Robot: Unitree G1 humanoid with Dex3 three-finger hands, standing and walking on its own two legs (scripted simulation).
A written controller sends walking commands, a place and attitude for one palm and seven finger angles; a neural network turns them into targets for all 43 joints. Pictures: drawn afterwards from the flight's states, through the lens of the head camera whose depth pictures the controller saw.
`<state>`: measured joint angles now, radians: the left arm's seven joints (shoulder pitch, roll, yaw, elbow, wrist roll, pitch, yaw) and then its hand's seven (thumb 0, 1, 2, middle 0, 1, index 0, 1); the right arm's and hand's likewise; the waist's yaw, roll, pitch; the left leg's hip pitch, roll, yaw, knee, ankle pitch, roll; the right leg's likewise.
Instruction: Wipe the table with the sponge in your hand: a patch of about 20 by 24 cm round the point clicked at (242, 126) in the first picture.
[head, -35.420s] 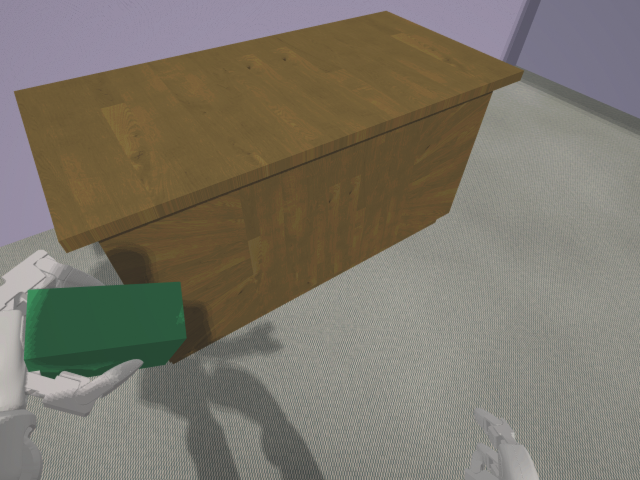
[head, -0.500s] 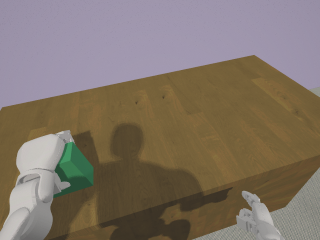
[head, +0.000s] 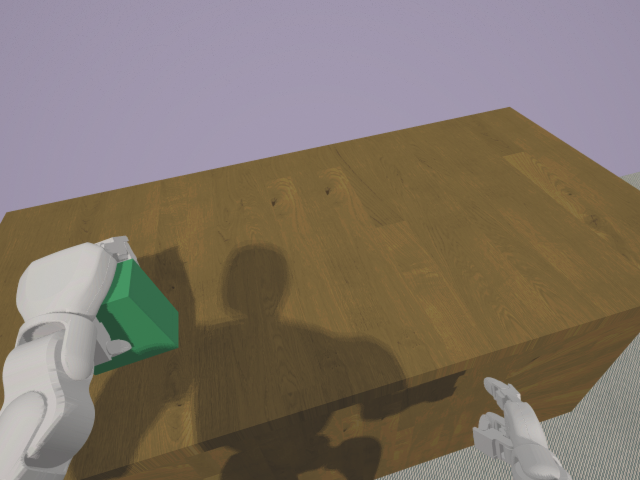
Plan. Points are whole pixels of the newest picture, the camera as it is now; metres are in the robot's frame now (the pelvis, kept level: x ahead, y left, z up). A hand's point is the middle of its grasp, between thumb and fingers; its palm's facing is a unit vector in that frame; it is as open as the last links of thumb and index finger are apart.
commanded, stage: bring the sponge back beside the body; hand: left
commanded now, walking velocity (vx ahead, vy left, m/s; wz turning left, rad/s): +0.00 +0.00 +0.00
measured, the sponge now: (122, 327) +0.23 +0.29 +0.10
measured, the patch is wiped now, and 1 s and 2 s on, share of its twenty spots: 1.00 1.00 1.00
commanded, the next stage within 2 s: step back with the hand held close in 1.64 s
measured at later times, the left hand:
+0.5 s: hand (101, 324) +0.22 +0.29 +0.13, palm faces +0.13 -0.12 -0.98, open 9.9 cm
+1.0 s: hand (102, 342) +0.20 +0.29 +0.12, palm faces +0.10 -0.13 -0.99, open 9.9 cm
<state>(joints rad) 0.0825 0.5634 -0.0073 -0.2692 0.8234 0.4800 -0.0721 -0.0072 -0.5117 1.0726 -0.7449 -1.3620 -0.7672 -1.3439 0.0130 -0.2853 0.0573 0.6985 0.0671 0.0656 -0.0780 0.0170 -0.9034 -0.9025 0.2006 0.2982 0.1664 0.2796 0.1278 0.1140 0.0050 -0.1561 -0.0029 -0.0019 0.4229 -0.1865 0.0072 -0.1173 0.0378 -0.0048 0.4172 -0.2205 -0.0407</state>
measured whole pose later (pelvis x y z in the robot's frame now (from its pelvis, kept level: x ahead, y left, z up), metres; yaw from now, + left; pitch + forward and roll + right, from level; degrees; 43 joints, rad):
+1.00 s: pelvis +0.00 +0.00 +0.00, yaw +0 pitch -5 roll +0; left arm 0.26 0.52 -0.01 -0.37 0.83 0.45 -0.03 -0.01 -0.51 1.07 -0.74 -1.36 -0.77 -1.34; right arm 0.03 -0.28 0.04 0.69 0.06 0.07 -0.07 0.02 -0.90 -0.90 0.20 0.30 0.15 0.27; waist 0.13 0.11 0.01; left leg -0.14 0.00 0.00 0.43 -0.19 0.01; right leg -0.10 0.04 0.00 0.41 -0.22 -0.03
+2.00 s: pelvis +0.00 +0.01 -0.01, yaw +0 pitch +1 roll -1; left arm 0.47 0.40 0.28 -0.59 -0.07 -0.02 0.09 -0.01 -0.51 1.07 -0.74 -1.36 -0.76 -1.35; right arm 0.20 -0.23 0.06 0.50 0.02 0.00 -0.08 0.01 -0.90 -0.90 0.20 0.30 0.19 0.29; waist 0.02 0.01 -0.01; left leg -0.34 -0.01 -0.04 0.58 -0.25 0.02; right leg -0.28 0.05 -0.01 0.53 -0.26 -0.02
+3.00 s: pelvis -0.12 +0.03 -0.02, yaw +0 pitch +1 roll -5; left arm 0.43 0.37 0.32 -0.58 -0.04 -0.14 0.12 -0.01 -0.51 1.07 -0.74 -1.37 -0.76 -1.35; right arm 0.18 -0.19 0.04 0.59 0.01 -0.10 -0.05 0.02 -0.90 -0.90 0.20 0.30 0.21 0.30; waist 0.01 0.04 0.02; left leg -0.57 0.05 -0.03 0.73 -0.28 0.00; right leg -0.28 0.07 0.00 0.54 -0.26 0.02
